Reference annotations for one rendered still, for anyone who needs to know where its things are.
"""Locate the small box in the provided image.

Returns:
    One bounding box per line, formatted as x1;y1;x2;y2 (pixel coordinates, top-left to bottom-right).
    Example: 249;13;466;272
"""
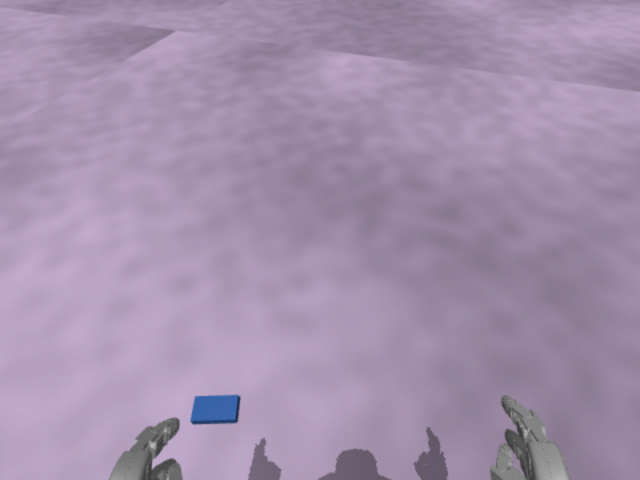
190;395;240;424

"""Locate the right robot hand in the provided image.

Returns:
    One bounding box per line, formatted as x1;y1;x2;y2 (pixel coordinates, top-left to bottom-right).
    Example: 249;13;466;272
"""
490;395;571;480

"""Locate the left robot hand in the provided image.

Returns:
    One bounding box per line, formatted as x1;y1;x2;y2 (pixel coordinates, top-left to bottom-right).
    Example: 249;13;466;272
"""
109;418;183;480

